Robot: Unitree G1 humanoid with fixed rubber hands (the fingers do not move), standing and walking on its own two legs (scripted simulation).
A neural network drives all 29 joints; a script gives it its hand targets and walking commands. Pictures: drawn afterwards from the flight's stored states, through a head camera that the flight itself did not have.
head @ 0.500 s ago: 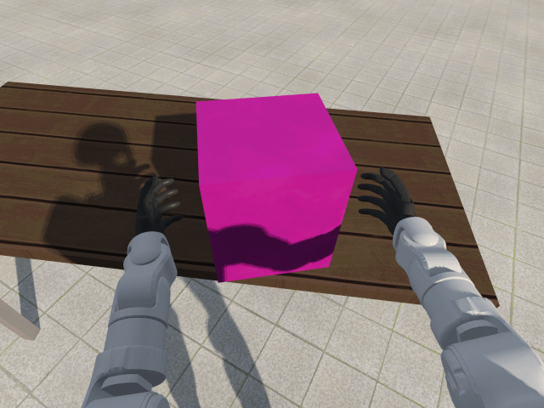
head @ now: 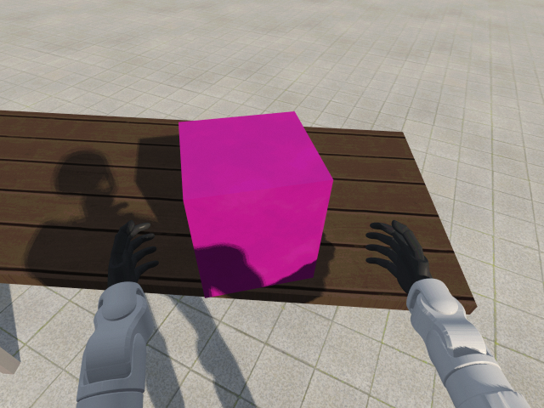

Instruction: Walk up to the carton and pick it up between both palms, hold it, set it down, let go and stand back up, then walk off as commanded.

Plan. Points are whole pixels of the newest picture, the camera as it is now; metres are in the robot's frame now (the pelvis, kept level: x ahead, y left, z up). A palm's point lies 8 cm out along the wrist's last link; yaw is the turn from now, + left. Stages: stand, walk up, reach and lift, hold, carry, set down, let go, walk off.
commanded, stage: set down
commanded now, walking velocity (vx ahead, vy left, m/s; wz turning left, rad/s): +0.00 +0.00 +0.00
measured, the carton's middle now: (249, 204) +0.46 +0.08 +0.05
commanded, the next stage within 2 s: none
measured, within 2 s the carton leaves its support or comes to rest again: neither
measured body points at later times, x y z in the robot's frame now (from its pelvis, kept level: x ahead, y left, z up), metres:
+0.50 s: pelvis +0.00 -0.01 +0.00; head -0.03 +0.00 +0.45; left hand +0.22 +0.23 +0.06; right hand +0.27 -0.20 +0.05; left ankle +0.05 +0.16 -0.74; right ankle +0.02 -0.10 -0.74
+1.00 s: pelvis +0.01 +0.00 +0.00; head +0.01 +0.01 +0.45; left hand +0.23 +0.24 +0.04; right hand +0.27 -0.20 +0.03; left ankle +0.05 +0.16 -0.74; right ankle +0.02 -0.10 -0.74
